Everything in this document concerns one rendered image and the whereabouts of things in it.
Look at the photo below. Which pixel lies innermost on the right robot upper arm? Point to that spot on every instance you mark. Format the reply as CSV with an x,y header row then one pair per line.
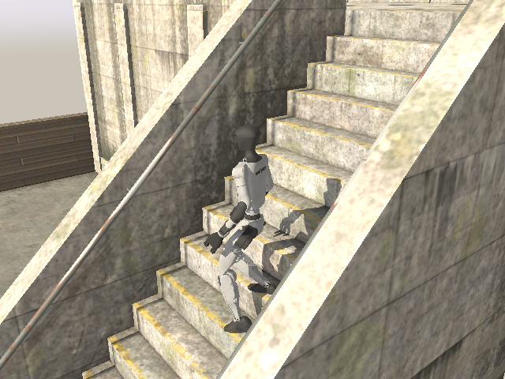
x,y
269,181

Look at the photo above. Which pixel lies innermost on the robot right foot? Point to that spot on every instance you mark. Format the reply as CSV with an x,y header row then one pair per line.
x,y
256,287

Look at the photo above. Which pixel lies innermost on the left robot upper arm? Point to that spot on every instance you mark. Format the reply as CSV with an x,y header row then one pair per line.
x,y
240,175

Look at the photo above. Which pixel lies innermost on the left robot hand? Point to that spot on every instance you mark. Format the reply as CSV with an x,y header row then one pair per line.
x,y
215,241

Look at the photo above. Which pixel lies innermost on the right robot shin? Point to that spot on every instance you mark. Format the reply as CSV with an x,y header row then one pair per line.
x,y
246,265

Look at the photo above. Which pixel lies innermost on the robot left forearm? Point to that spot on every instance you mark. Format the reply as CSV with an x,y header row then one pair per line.
x,y
234,219

